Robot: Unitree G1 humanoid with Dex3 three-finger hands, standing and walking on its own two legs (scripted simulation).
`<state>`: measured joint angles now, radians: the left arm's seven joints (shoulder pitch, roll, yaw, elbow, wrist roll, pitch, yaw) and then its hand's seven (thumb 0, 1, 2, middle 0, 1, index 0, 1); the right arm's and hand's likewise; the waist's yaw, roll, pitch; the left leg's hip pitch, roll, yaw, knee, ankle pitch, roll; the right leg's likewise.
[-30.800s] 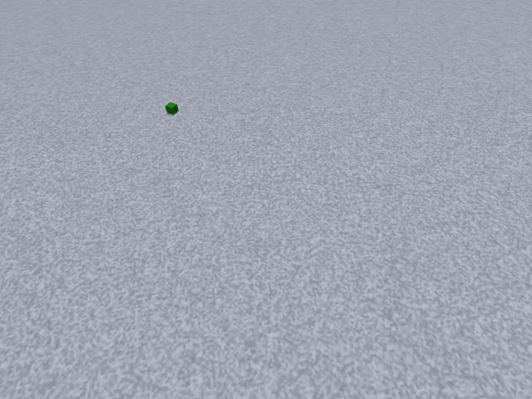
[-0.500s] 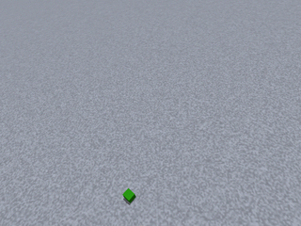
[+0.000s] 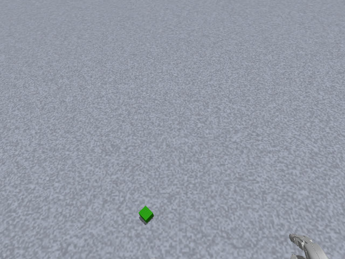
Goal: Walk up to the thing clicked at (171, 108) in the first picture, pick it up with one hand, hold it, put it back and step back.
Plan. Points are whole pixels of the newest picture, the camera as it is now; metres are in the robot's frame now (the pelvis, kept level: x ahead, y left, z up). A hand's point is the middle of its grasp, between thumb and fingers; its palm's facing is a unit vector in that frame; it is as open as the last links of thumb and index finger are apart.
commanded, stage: walk up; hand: left
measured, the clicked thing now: (146, 214) +0.45 +0.20 -0.73
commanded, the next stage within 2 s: stand in 0.64 s
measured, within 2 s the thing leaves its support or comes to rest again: neither
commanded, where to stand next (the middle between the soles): +0.06 -0.02 m, yaw -2 degrees
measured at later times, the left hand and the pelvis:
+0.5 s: hand out of the picture +0.05 +0.27 -0.14, palm faces -0.06 -0.93 -0.36, open 7.4 cm; pelvis -0.02 +0.01 +0.02, yaw -1 degrees
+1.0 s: hand out of the picture +0.09 +0.24 -0.13, palm faces -0.06 -0.94 -0.34, open 7.4 cm; pelvis +0.00 -0.01 +0.03, yaw -1 degrees
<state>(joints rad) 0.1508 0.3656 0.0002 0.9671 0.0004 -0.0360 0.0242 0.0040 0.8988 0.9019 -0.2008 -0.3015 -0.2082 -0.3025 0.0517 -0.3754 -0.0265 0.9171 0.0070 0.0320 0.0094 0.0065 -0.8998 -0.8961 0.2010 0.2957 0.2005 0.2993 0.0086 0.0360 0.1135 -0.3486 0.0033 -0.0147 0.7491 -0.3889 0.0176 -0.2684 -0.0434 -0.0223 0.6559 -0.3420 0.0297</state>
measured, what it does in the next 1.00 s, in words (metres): stands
